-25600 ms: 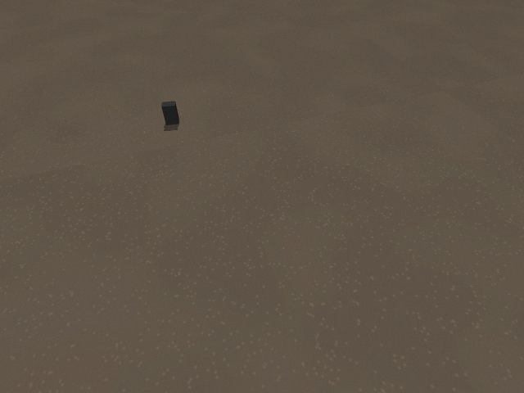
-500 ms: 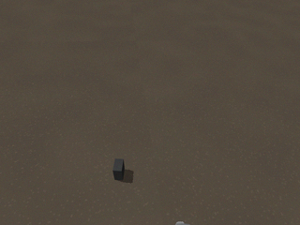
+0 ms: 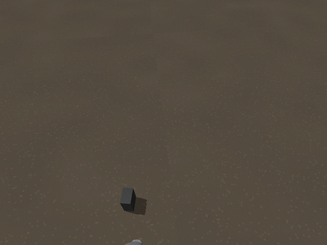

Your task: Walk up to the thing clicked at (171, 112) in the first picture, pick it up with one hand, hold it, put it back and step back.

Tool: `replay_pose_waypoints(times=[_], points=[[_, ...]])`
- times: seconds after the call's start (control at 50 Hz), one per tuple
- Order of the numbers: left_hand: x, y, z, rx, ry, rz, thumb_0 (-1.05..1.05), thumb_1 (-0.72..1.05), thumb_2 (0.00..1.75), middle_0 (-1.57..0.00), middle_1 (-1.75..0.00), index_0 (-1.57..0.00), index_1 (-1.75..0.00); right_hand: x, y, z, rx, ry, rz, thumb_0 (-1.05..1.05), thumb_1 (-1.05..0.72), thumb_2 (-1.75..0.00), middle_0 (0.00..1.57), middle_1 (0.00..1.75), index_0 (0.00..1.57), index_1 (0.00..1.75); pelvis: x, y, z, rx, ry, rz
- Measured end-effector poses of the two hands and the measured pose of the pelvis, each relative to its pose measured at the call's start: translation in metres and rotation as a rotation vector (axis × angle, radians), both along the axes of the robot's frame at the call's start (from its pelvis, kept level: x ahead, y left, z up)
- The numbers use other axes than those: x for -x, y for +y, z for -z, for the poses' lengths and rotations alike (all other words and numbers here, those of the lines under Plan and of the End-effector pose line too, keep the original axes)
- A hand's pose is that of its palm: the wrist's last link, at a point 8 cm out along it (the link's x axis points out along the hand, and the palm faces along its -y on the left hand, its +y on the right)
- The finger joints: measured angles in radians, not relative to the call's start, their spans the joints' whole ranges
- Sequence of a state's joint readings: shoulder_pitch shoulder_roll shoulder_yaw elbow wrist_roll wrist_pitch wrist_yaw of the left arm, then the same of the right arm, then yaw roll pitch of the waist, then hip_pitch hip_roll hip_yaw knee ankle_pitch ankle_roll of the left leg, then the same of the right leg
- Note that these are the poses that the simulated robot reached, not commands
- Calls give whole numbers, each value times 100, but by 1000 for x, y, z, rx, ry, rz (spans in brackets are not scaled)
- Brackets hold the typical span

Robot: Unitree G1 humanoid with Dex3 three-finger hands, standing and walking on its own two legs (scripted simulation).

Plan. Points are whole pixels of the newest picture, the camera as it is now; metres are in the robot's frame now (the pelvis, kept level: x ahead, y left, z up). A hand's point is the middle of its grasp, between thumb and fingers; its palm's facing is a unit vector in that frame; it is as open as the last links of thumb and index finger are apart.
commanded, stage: walk up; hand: left
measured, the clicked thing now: (128, 199) +0.47 +0.23 -0.69
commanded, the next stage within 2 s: stand in 1.86 s
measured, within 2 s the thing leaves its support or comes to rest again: neither
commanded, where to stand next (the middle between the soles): +0.09 +0.02 m, yaw +2 degrees
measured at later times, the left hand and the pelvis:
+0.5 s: hand out of the picture +0.03 +0.26 -0.14, palm faces +0.00 -0.90 -0.43, open 7.4 cm; pelvis -0.01 -0.02 -0.01, yaw +1 degrees
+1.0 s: hand out of the picture +0.04 +0.26 -0.14, palm faces +0.02 -0.94 -0.33, open 7.4 cm; pelvis -0.03 +0.00 +0.01, yaw +2 degrees
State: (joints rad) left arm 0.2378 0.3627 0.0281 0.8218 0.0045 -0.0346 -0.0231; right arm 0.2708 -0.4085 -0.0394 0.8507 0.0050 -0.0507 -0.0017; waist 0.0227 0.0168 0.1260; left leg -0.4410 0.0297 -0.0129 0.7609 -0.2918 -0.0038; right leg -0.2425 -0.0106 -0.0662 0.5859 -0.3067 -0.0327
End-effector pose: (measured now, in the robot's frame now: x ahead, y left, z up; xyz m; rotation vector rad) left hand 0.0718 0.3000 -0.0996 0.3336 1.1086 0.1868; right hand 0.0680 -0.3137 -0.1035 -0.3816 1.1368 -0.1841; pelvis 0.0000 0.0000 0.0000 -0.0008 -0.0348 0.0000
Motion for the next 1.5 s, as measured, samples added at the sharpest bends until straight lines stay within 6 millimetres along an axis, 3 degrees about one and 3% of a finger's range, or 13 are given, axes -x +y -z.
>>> replay_pose_waypoints(times=[0.1,0.18,0.34,0.46,0.58,0.72,0.86,1.02,1.16,1.5], points=[[-14,10,29,23,21,-52,0,90,90,-20,-30,-20,-30,-21,9,7,34,20,-15,0,-90,-89,21,30,20,30,-13,6,15,-11,-8,-22],[-17,7,34,28,57,-59,0,91,90,-20,-30,-20,-30,-39,15,3,26,-6,-29,1,-90,-89,21,30,20,30,-11,3,13,4,1,-23],[10,-2,28,-32,85,-64,0,91,90,-20,-30,-20,-30,-65,0,14,-12,-92,-50,0,-90,-89,21,30,20,30,4,-15,20,24,4,-4],[42,-6,7,-75,113,-71,0,91,90,-20,-30,-20,-30,-58,-3,16,-63,-65,-20,1,-90,-89,21,30,20,30,6,-20,8,-19,2,1],[53,11,3,-95,109,-77,0,90,90,-20,-30,-20,-30,-42,0,22,-47,-21,-26,1,-90,-89,21,30,20,30,17,-10,9,-15,12,-29],[53,12,10,-60,77,-81,0,91,90,-20,-30,-20,-30,-11,13,17,-59,22,-17,1,-90,-89,21,30,20,30,30,-8,6,-16,-12,-28],[49,3,9,-1,61,-60,0,91,90,-20,-30,-20,-30,4,20,10,-72,7,18,1,-90,-89,21,30,20,30,31,1,-2,-6,-24,-28],[37,6,8,26,52,-62,0,91,90,-20,-30,-20,-30,18,26,2,-62,62,19,1,-90,-89,21,30,20,30,31,4,-10,7,-10,-30],[35,8,6,23,84,-79,0,91,90,-20,-30,-20,-30,16,23,0,-49,88,28,1,-90,-89,21,30,20,30,25,4,-14,7,-1,-36],[27,4,0,12,95,-107,0,91,90,-20,-30,-20,-30,-18,23,0,-63,52,14,1,-90,-89,21,30,20,30,14,1,-16,5,0,-49]])
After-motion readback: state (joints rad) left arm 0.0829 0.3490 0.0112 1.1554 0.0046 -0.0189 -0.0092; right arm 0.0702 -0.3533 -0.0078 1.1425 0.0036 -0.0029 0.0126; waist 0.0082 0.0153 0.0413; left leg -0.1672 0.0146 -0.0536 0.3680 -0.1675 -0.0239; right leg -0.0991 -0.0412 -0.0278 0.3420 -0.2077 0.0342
